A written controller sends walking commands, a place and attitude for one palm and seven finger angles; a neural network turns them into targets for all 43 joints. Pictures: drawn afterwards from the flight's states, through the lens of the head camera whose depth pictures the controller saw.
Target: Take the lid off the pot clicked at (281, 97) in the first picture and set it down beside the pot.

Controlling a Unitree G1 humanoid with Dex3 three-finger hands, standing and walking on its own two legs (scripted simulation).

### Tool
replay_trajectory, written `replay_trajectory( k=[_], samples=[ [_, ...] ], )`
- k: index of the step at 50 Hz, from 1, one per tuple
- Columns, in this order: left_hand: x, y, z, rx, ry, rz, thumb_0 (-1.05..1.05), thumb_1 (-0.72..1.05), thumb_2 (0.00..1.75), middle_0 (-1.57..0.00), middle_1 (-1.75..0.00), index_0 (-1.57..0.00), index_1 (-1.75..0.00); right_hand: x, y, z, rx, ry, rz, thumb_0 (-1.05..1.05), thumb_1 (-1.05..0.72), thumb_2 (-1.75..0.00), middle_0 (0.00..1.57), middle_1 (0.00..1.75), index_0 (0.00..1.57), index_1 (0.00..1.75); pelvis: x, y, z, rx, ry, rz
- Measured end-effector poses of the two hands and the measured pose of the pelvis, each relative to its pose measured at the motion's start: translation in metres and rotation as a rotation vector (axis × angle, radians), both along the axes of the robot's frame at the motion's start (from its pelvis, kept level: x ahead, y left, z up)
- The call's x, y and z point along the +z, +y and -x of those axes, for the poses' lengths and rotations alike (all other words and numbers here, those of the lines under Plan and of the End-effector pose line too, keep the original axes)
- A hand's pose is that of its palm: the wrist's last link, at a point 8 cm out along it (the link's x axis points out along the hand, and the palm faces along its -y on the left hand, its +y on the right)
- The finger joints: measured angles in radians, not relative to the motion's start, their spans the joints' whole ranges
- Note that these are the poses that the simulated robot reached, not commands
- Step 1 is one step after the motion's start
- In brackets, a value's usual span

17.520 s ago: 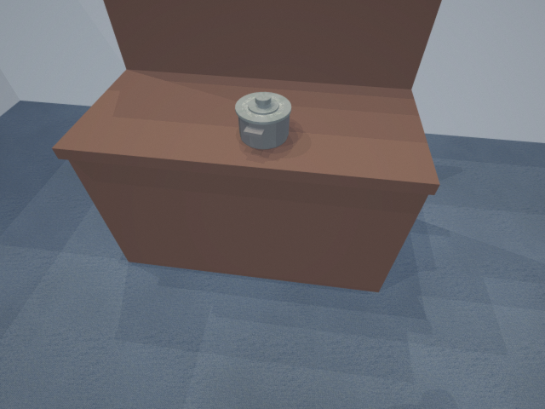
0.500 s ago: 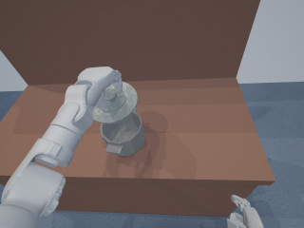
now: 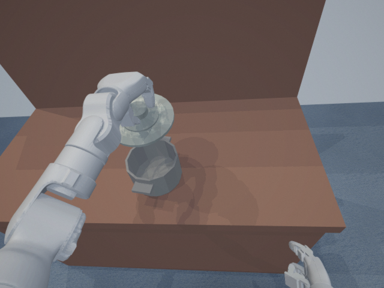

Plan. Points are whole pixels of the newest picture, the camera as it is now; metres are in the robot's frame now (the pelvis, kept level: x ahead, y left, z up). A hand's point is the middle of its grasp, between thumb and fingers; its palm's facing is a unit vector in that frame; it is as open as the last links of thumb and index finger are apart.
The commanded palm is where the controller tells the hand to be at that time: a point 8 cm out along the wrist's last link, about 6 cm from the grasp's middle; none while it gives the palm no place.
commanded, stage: move the lid sideways beside the pot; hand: left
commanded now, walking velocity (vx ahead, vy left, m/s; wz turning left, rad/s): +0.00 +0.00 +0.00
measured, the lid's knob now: (137, 110) +0.46 +0.13 +0.14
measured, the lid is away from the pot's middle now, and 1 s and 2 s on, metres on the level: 0.01 0.11 0.24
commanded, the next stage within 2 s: none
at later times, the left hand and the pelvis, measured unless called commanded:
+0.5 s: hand (107, 115) +0.43 +0.19 +0.16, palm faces -0.29 -0.02 -0.96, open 7.5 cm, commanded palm +0.42 +0.20 +0.23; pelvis +0.00 +0.00 +0.00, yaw +0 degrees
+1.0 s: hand (78, 116) +0.43 +0.25 +0.16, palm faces -0.29 -0.02 -0.96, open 7.5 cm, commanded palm +0.42 +0.26 +0.23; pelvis +0.01 +0.01 +0.00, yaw +1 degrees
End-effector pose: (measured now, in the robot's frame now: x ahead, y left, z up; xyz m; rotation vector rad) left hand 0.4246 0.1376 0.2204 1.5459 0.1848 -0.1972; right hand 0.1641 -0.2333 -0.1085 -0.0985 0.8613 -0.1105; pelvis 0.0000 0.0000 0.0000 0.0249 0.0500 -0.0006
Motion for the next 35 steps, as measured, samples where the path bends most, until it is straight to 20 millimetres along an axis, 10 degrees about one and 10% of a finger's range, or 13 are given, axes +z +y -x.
replay_trajectory(
  k=[35],
  samples=[
    [0.0, 0.073, -0.004, 0.054, 0.029, -0.007, -0.03, 0.26, 0.7, -0.73, -0.98, -0.67, -0.95, 0.001, -0.003, 0.016, -0.028, 0.061, 0.05, 0.01, -0.9, -0.9, 0.2, 0.3, 0.2, 0.3, 0.002, 0.007, -0.002, 0.005, 0.01, 0.012]
  ],
)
